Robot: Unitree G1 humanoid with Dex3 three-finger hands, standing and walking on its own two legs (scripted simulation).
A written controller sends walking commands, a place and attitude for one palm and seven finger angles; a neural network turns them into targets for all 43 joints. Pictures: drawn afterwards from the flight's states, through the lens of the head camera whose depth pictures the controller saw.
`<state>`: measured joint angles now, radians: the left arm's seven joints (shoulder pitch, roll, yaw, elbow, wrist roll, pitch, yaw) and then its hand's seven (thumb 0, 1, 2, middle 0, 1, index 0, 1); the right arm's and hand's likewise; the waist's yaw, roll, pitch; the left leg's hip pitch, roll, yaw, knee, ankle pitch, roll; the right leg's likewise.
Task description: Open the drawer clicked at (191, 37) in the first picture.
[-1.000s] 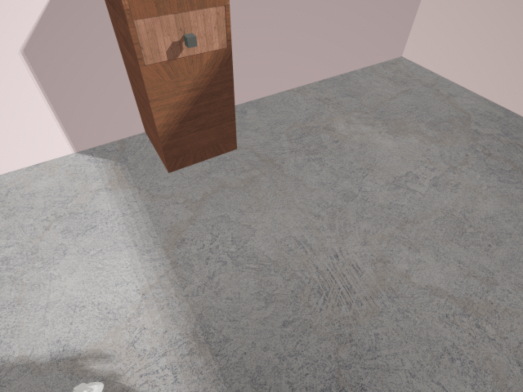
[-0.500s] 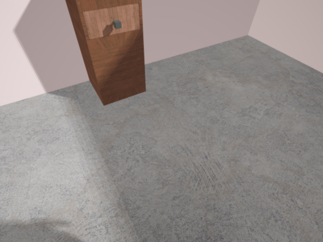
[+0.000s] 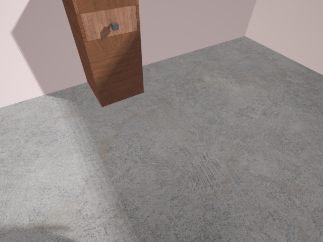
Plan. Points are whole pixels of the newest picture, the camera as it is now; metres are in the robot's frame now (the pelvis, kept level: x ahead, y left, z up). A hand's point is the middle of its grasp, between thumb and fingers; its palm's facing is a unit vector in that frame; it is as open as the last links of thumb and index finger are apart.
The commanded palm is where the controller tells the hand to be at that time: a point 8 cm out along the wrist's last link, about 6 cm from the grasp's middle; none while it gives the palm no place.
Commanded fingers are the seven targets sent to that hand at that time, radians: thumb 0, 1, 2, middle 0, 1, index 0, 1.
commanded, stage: look at it before walking up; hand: left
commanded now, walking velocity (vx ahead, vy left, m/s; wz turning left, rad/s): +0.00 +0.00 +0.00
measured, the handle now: (113, 25) +1.43 +0.41 -0.07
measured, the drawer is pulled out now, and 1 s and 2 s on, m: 0.00 0.00 0.00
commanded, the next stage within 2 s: walk to a spot facing it in 0.44 s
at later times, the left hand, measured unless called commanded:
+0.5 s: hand out of the picture +0.07 +0.25 -0.16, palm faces -0.02 -0.94 -0.34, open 7.4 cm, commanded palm none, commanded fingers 0.00 0.90 0.90 -0.20 -0.30 -0.20 -0.30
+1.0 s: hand out of the picture +0.08 +0.15 -0.18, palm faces -0.05 -0.98 -0.20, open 7.4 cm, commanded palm none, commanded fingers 0.00 0.90 0.90 -0.20 -0.30 -0.20 -0.30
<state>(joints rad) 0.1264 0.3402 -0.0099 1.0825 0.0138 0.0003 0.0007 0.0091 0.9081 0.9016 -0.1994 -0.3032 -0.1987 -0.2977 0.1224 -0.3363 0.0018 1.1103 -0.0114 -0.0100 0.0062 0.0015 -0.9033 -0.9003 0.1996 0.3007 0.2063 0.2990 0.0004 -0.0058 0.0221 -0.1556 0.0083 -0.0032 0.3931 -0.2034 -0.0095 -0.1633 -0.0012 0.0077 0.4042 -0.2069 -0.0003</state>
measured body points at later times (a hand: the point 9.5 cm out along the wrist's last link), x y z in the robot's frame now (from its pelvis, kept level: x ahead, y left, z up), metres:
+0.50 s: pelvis +0.00 +0.00 +0.00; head +0.01 +0.00 +0.45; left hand +0.07 +0.30 -0.13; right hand +0.09 -0.30 -0.13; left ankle +0.01 +0.13 -0.74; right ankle +0.01 -0.12 -0.74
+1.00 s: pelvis +0.09 -0.03 -0.02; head +0.10 -0.04 +0.43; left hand +0.08 +0.20 -0.17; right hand +0.04 -0.27 -0.18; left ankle +0.04 +0.10 -0.68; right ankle +0.03 -0.11 -0.74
